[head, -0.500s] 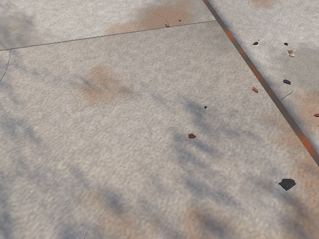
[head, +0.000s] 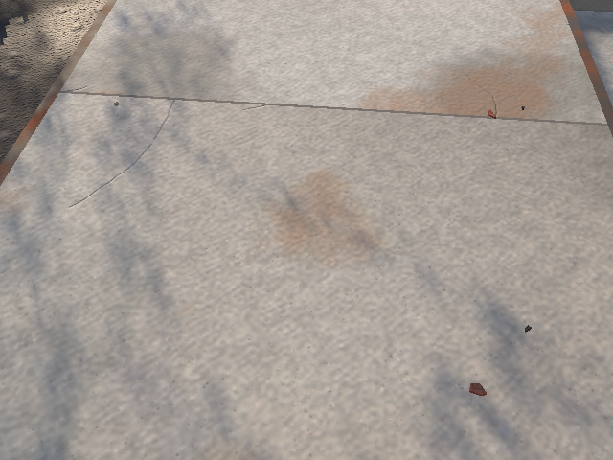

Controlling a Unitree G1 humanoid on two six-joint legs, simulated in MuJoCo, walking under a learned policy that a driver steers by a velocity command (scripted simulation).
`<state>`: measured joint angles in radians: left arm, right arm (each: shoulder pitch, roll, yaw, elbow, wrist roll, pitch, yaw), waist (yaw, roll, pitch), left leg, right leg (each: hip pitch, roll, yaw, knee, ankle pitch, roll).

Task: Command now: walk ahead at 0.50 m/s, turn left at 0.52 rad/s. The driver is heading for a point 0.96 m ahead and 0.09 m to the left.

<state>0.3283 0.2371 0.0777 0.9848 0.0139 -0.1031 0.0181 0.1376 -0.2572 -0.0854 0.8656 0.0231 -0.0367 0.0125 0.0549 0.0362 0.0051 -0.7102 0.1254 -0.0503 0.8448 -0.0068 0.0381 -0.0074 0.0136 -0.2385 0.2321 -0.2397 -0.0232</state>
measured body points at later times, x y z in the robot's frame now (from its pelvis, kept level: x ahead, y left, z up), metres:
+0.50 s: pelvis +0.28 +0.08 +0.00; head +0.30 +0.10 +0.45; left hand +0.39 +0.38 -0.10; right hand +0.40 -0.17 -0.11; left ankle +0.23 +0.13 -0.74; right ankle +0.48 -0.07 -0.67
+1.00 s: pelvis +0.59 +0.07 +0.00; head +0.62 +0.06 +0.45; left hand +0.65 +0.35 -0.11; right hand +0.77 -0.19 -0.09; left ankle +0.68 +0.26 -0.68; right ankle +0.59 +0.01 -0.74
